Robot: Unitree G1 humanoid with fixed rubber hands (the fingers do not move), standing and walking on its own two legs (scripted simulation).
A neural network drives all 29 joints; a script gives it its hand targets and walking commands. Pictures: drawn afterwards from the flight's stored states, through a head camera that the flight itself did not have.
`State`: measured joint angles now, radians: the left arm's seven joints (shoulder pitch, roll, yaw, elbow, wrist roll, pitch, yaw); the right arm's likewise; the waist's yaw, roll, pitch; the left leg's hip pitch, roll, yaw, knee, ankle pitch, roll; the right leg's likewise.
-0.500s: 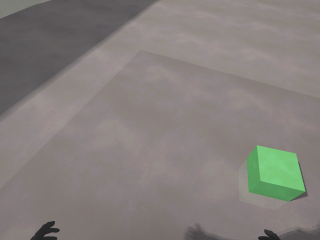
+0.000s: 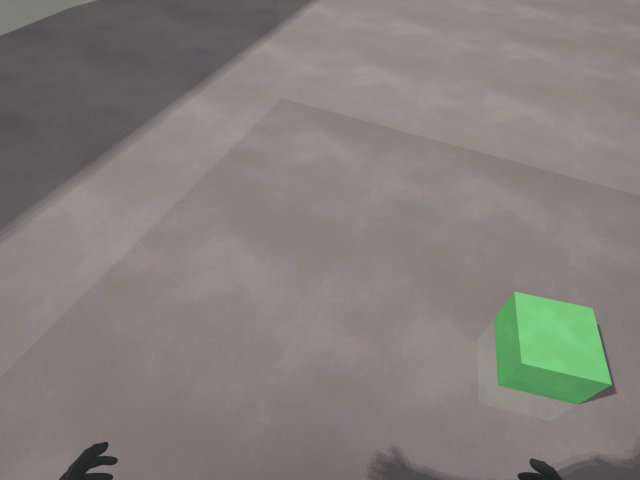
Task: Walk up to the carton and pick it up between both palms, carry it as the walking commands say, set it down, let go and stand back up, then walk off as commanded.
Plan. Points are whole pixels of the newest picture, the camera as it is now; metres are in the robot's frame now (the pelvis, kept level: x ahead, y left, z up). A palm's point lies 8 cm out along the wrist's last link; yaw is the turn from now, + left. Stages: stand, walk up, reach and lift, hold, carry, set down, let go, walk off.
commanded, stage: stand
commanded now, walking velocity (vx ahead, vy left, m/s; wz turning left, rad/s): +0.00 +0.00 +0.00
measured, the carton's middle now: (545, 346) +0.63 -0.75 -0.69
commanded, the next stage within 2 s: walk up in 0.48 s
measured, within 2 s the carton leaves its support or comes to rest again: neither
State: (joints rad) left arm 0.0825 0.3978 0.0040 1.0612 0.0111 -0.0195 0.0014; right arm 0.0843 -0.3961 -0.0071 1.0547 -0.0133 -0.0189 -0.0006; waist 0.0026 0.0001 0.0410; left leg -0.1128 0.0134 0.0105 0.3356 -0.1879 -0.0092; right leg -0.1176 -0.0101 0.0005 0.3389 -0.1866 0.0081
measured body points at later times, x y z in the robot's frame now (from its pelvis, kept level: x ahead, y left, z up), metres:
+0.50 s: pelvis +0.00 +0.00 +0.00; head +0.01 +0.00 +0.45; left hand +0.11 +0.32 -0.11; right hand +0.11 -0.32 -0.11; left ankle +0.00 +0.13 -0.75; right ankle +0.00 -0.12 -0.75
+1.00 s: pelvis +0.00 -0.04 -0.01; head +0.04 -0.07 +0.43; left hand +0.10 +0.23 -0.14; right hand +0.05 -0.33 -0.16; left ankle -0.01 +0.11 -0.68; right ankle +0.00 -0.14 -0.75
